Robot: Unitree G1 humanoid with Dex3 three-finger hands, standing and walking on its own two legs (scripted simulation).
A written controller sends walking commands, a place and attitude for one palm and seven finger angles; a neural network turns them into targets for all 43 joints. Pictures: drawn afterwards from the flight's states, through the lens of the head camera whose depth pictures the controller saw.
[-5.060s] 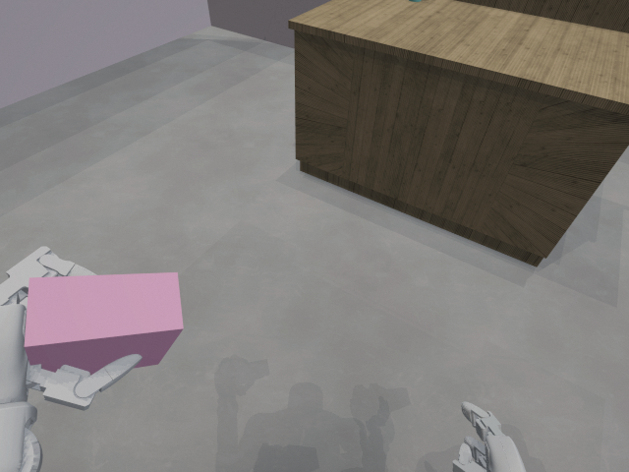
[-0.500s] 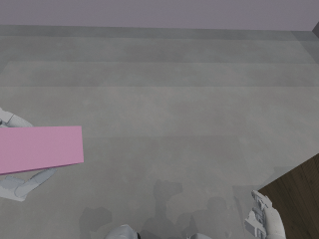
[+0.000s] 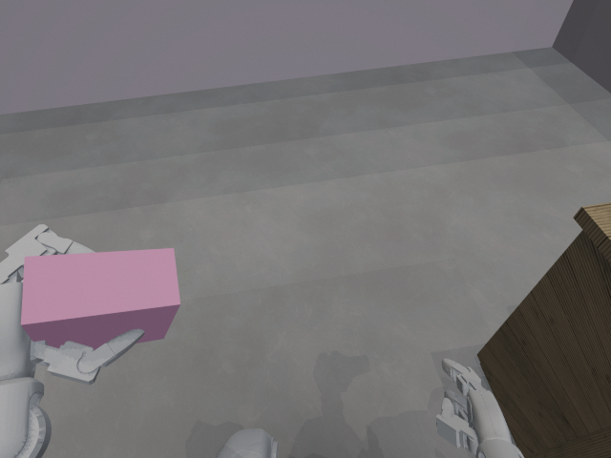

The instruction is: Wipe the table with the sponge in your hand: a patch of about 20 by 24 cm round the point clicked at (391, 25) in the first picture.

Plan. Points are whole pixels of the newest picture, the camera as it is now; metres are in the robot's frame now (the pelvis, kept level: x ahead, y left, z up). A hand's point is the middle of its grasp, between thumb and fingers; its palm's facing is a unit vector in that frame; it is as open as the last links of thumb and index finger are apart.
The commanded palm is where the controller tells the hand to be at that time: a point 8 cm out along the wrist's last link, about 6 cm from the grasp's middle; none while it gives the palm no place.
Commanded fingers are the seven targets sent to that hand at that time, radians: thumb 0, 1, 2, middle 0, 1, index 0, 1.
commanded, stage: turn to face it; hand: left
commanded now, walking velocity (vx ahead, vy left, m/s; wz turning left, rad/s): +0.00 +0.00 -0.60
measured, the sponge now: (127, 303) +0.23 +0.20 +0.15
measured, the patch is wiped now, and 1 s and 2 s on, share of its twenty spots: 0.00 0.00 0.00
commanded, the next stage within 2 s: none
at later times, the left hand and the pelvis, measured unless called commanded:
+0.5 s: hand (121, 312) +0.21 +0.19 +0.17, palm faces +0.16 -0.87 -0.47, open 10.0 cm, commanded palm +0.17 +0.23 +0.18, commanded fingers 0.00 0.10 1.30 -1.20 -1.60 -1.20 -1.60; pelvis -0.06 +0.01 +0.00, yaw -16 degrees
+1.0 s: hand (260, 361) +0.17 +0.05 +0.18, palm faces -0.15 -0.83 -0.54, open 10.0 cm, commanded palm +0.15 +0.12 +0.18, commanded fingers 0.00 0.10 1.30 -1.20 -1.60 -1.20 -1.60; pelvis -0.14 -0.03 +0.00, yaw -34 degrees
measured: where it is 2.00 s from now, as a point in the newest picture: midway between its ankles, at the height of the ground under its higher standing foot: outside the picture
